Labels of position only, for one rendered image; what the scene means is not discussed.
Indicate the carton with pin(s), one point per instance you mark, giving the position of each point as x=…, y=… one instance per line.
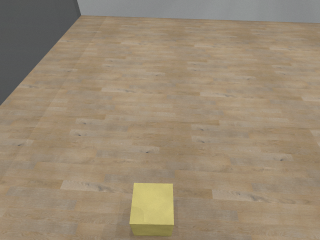
x=152, y=209

